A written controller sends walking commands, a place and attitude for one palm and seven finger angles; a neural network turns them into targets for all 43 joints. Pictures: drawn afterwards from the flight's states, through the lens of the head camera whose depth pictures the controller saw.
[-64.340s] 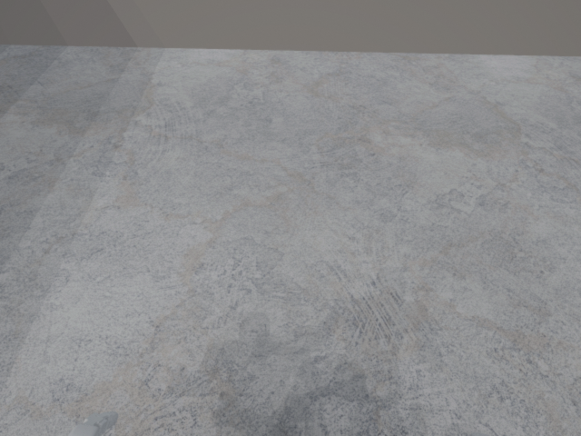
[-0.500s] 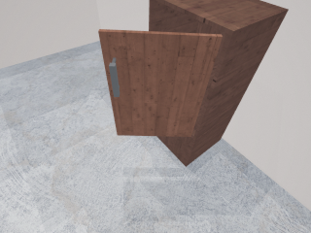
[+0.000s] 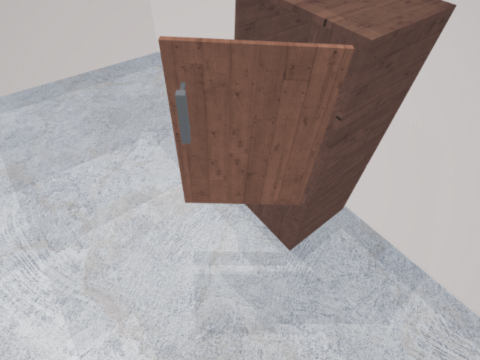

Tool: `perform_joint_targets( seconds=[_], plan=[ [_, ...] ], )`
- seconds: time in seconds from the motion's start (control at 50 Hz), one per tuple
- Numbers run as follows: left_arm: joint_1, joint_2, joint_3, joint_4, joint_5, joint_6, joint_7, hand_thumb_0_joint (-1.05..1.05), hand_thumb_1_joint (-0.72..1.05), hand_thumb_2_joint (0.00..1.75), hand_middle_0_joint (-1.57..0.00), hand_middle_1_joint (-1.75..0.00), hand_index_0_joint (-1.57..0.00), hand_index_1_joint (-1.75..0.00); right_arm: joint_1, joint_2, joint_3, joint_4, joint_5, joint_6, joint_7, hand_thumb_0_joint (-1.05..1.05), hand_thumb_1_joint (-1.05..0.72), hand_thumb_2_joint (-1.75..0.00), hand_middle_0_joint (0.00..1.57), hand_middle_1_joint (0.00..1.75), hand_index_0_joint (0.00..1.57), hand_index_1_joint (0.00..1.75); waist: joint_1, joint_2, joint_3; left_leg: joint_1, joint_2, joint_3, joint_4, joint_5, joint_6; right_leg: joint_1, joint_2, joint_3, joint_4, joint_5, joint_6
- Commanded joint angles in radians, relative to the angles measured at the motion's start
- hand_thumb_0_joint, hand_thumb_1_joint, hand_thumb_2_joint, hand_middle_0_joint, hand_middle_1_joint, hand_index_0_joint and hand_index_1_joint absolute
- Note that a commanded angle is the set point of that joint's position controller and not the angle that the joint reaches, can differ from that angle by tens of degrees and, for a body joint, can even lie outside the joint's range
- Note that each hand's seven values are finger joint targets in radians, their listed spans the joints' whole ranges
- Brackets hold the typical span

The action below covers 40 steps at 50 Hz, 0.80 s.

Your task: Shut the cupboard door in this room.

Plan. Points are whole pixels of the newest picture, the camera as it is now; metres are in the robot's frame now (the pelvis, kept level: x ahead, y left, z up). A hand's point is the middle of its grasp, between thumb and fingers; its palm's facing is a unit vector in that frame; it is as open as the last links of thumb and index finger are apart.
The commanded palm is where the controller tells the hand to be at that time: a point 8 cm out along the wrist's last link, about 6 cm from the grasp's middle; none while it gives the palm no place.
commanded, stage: shuffle to correct the standing spot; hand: left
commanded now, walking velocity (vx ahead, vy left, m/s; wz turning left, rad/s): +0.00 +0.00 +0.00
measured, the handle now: (184, 113) +0.66 +0.18 +0.02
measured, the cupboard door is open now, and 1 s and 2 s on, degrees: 52 52 52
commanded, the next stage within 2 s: come to a stop and stand still in 0.98 s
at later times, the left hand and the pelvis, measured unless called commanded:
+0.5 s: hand out of the picture -0.06 +0.14 -0.17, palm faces +0.13 -0.98 -0.17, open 7.4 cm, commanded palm none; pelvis +0.04 -0.01 -0.01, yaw +2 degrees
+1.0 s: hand (151, 321) +0.22 +0.19 -0.17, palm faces +0.06 -0.97 -0.22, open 7.3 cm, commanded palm none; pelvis +0.17 -0.01 +0.00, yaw +2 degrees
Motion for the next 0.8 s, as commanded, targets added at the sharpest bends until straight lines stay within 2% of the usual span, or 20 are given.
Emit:
perform_joint_targets(
  seconds=[0.0, 0.08, 0.2, 0.28, 0.3, 0.34, 0.36, 0.38, 0.42, 0.48, 0.52, 0.56, 0.58, 0.6, 0.62, 0.64, 0.66, 0.7, 0.74, 0.78],
  plan=[
    [0.121, 0.073, 0.02, -0.01, 0.003, -0.002, 0.009, 0.0, 0.9, 0.9, -0.2, -0.3, -0.2, -0.3, 0.054, -0.114, -0.025, -0.032, 0.002, -0.015, -0.008, 0.0, -0.9, -0.9, 0.2, 0.3, 0.2, 0.3, 0.008, 0.034, 0.029, 0.085, 0.113, -0.149, -0.095, -0.022, -0.013, -0.146, -0.082, 0.057, -0.076, 0.053, -0.032],
    [0.127, 0.07, 0.021, -0.004, 0.005, 0.0, 0.008, 0.0, 0.9, 0.9, -0.2, -0.3, -0.2, -0.3, 0.053, -0.115, -0.027, -0.034, 0.003, -0.016, -0.008, 0.0, -0.9, -0.9, 0.2, 0.3, 0.2, 0.3, 0.01, 0.034, 0.037, 0.078, 0.117, -0.156, -0.114, -0.054, -0.01, -0.156, -0.082, 0.052, -0.068, 0.048, -0.03],
    [0.18, 0.051, 0.038, 0.001, 0.022, 0.013, -0.012, 0.0, 0.9, 0.9, -0.2, -0.3, -0.2, -0.3, 0.07, -0.164, -0.062, -0.047, -0.01, -0.005, -0.004, 0.0, -0.9, -0.9, 0.2, 0.3, 0.2, 0.3, 0.014, 0.137, 0.053, -0.015, 0.19, -0.266, -0.248, -0.584, 0.034, -0.195, -0.005, -0.054, 0.117, -0.181, -0.045],
    [0.246, 0.03, 0.048, 0.009, 0.022, 0.01, -0.024, 0.0, 0.9, 0.9, -0.2, -0.3, -0.2, -0.3, 0.043, -0.175, -0.075, -0.073, -0.012, -0.013, -0.004, 0.0, -0.9, -0.9, 0.2, 0.3, 0.2, 0.3, 0.049, 0.087, 0.062, -0.118, 0.206, -0.269, -0.208, -0.557, 0.068, -0.126, -0.01, -0.073, 0.112, -0.143, -0.065],
    [0.278, 0.041, 0.054, 0.015, 0.022, 0.003, -0.023, 0.0, 0.9, 0.9, -0.2, -0.3, -0.2, -0.3, 0.025, -0.157, -0.074, -0.083, -0.011, -0.013, -0.002, 0.0, -0.9, -0.9, 0.2, 0.3, 0.2, 0.3, 0.064, 0.03, 0.06, -0.18, 0.158, -0.217, -0.117, -0.507, 0.045, -0.065, -0.043, -0.016, 0.015, -0.168, -0.08],
    [0.309, 0.135, 0.074, 0.018, 0.023, -0.004, -0.011, 0.0, 0.9, 0.9, -0.2, -0.3, -0.2, -0.3, -0.046, -0.063, -0.054, -0.134, -0.006, -0.015, 0.012, 0.0, -0.9, -0.9, 0.2, 0.3, 0.2, 0.3, 0.089, -0.275, 0.118, -0.417, -0.002, 0.009, 0.291, -0.315, -0.016, 0.002, -0.291, 0.341, -0.253, -0.427, -0.176],
    [0.281, 0.122, 0.068, 0.004, 0.016, -0.017, -0.002, 0.0, 0.9, 0.9, -0.2, -0.3, -0.2, -0.3, -0.109, -0.088, -0.06, -0.158, -0.016, -0.022, 0.019, 0.0, -0.9, -0.9, 0.2, 0.3, 0.2, 0.3, 0.083, -0.214, 0.18, -0.454, 0.034, -0.018, 0.446, -0.305, -0.006, -0.061, -0.35, 0.379, -0.293, -0.358, -0.2],
    [0.243, 0.102, 0.064, -0.004, 0.018, -0.031, 0.0, 0.0, 0.9, 0.9, -0.2, -0.3, -0.2, -0.3, -0.099, -0.089, -0.066, -0.162, -0.016, -0.025, 0.024, 0.0, -0.9, -0.9, 0.2, 0.3, 0.2, 0.3, 0.045, -0.145, 0.19, -0.465, 0.056, -0.045, 0.531, -0.258, -0.003, -0.066, -0.335, 0.321, -0.269, -0.234, -0.203],
    [0.216, 0.087, 0.061, -0.006, 0.02, -0.045, -0.004, 0.0, 0.9, 0.9, -0.2, -0.3, -0.2, -0.3, -0.084, -0.073, -0.064, -0.154, -0.013, -0.029, 0.027, 0.0, -0.9, -0.9, 0.2, 0.3, 0.2, 0.3, 0.021, -0.048, 0.164, -0.471, 0.068, -0.031, 0.599, -0.226, -0.013, -0.005, -0.299, 0.195, -0.201, 0.06, -0.2],
    [0.25, 0.089, 0.06, 0.017, 0.028, -0.052, -0.002, 0.0, 0.9, 0.9, -0.2, -0.3, -0.2, -0.3, -0.118, -0.043, -0.055, -0.173, -0.01, -0.038, 0.03, 0.0, -0.9, -0.9, 0.2, 0.3, 0.2, 0.3, 0.04, -0.084, 0.125, -0.439, 0.067, 0.023, 0.483, -0.23, -0.018, 0.082, -0.253, 0.078, -0.121, 0.414, -0.179],
    [0.262, 0.095, 0.059, 0.03, 0.026, -0.048, -0.003, 0.0, 0.9, 0.9, -0.2, -0.3, -0.2, -0.3, -0.138, -0.037, -0.048, -0.184, -0.007, -0.043, 0.03, 0.0, -0.9, -0.9, 0.2, 0.3, 0.2, 0.3, 0.046, -0.142, 0.109, -0.342, 0.055, 0.054, 0.375, -0.203, -0.01, 0.054, -0.238, 0.044, -0.083, 0.505, -0.165],
    [0.215, 0.113, 0.062, 0.023, 0.019, -0.047, -0.008, 0.0, 0.9, 0.9, -0.2, -0.3, -0.2, -0.3, -0.052, -0.04, -0.048, -0.161, -0.008, -0.052, 0.024, 0.0, -0.9, -0.9, 0.2, 0.3, 0.2, 0.3, -0.003, -0.124, 0.05, -0.128, 0.01, 0.099, 0.235, -0.131, 0.002, -0.007, -0.196, -0.02, 0.025, 0.621, -0.135],
    [0.199, 0.112, 0.063, 0.019, 0.013, -0.047, -0.009, 0.0, 0.9, 0.9, -0.2, -0.3, -0.2, -0.3, 0.058, -0.062, -0.052, -0.124, -0.014, -0.059, 0.016, 0.0, -0.9, -0.9, 0.2, 0.3, 0.2, 0.3, -0.051, -0.096, -0.015, 0.056, -0.008, 0.105, 0.144, -0.04, 0.008, -0.061, -0.163, -0.049, 0.165, 0.641, -0.111],
    [0.209, 0.1, 0.06, 0.013, 0.007, -0.047, -0.014, 0.0, 0.9, 0.9, -0.2, -0.3, -0.2, -0.3, 0.192, -0.132, -0.069, -0.086, -0.019, -0.064, 0.004, 0.0, -0.9, -0.9, 0.2, 0.3, 0.2, 0.3, -0.098, 0.0, -0.125, 0.3, 0.087, -0.019, 0.114, 0.071, 0.035, -0.189, -0.127, -0.069, 0.368, 0.477, -0.072],
    [0.222, 0.044, 0.051, -0.01, -0.003, -0.047, -0.02, 0.0, 0.9, 0.9, -0.2, -0.3, -0.2, -0.3, 0.29, -0.244, -0.093, -0.068, -0.027, -0.073, -0.007, 0.0, -0.9, -0.9, 0.2, 0.3, 0.2, 0.3, -0.114, 0.256, -0.221, 0.464, 0.387, -0.405, 0.033, 0.251, 0.147, -0.414, -0.013, -0.122, 0.675, -0.077, -0.021],
    [0.17, 0.066, 0.05, -0.049, 0.002, -0.042, -0.016, 0.0, 0.9, 0.9, -0.2, -0.3, -0.2, -0.3, 0.318, -0.278, -0.094, -0.066, -0.013, -0.062, -0.013, 0.0, -0.9, -0.9, 0.2, 0.3, 0.2, 0.3, -0.117, 0.229, -0.214, 0.397, 0.483, -0.511, -0.058, 0.289, 0.225, -0.461, -0.006, -0.027, 0.868, -0.297, -0.041],
    [0.136, 0.066, 0.06, -0.065, 0.009, -0.034, -0.014, 0.0, 0.9, 0.9, -0.2, -0.3, -0.2, -0.3, 0.248, -0.266, -0.094, -0.083, -0.014, -0.056, -0.009, 0.0, -0.9, -0.9, 0.2, 0.3, 0.2, 0.3, -0.089, 0.123, -0.108, 0.254, 0.496, -0.476, -0.098, 0.14, 0.244, -0.501, -0.043, 0.013, 0.925, -0.264, -0.051],
    [0.08, 0.035, 0.062, -0.054, 0.021, -0.02, -0.023, 0.0, 0.9, 0.9, -0.2, -0.3, -0.2, -0.3, 0.122, -0.153, -0.063, -0.103, -0.016, -0.068, -0.012, 0.0, -0.9, -0.9, 0.2, 0.3, 0.2, 0.3, -0.039, 0.127, 0.038, 0.026, 0.397, -0.344, -0.151, 0.052, 0.16, -0.514, -0.099, 0.036, 0.901, -0.102, -0.034],
    [0.128, 0.018, 0.067, -0.044, 0.022, -0.007, -0.036, 0.0, 0.9, 0.9, -0.2, -0.3, -0.2, -0.3, 0.068, -0.122, -0.052, -0.116, -0.013, -0.078, -0.012, 0.0, -0.9, -0.9, 0.2, 0.3, 0.2, 0.3, 0.009, 0.163, 0.015, -0.058, 0.326, -0.217, -0.164, 0.022, 0.122, -0.429, -0.106, 0.016, 0.826, -0.031, -0.02],
    [0.127, 0.009, 0.072, -0.056, 0.02, 0.01, -0.041, 0.0, 0.9, 0.9, -0.2, -0.3, -0.2, -0.3, 0.043, -0.127, -0.061, -0.132, -0.017, -0.077, -0.014, 0.0, -0.9, -0.9, 0.2, 0.3, 0.2, 0.3, 0.025, 0.149, -0.013, -0.077, 0.309, -0.149, -0.176, -0.008, 0.121, -0.407, -0.11, 0.002, 0.729, -0.005, -0.01]
  ],
)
